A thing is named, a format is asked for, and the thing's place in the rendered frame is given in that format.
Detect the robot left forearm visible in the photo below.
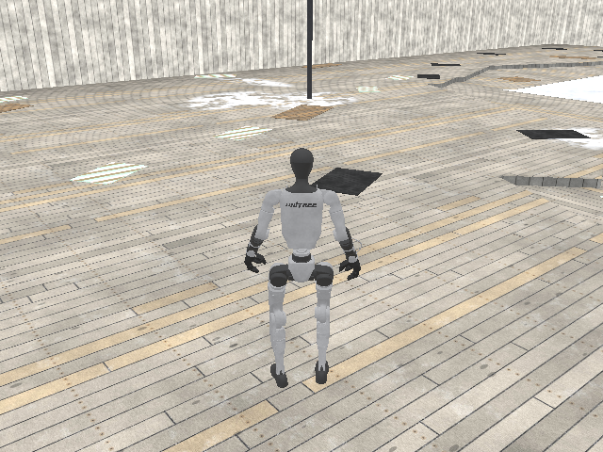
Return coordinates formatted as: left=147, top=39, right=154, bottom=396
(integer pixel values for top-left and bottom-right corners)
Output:
left=246, top=225, right=264, bottom=257

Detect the robot right forearm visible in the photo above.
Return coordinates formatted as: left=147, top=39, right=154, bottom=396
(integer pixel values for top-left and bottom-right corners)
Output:
left=339, top=227, right=358, bottom=263

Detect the right robot upper arm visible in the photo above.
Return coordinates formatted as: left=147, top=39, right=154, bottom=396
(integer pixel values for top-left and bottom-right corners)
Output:
left=321, top=189, right=349, bottom=242

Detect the robot right hand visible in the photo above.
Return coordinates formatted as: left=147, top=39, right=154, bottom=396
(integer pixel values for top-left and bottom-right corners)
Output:
left=339, top=259, right=361, bottom=281

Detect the robot left hand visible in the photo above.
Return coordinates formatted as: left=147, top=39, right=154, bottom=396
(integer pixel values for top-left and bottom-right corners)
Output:
left=244, top=253, right=266, bottom=273

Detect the left robot upper arm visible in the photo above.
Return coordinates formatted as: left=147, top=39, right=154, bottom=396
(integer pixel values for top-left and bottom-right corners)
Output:
left=254, top=189, right=283, bottom=240

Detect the robot right shin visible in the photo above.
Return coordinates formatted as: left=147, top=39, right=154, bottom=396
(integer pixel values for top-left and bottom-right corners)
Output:
left=317, top=306, right=330, bottom=371

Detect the left robot thigh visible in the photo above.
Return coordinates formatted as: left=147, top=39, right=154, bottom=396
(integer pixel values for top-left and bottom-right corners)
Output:
left=268, top=263, right=288, bottom=329

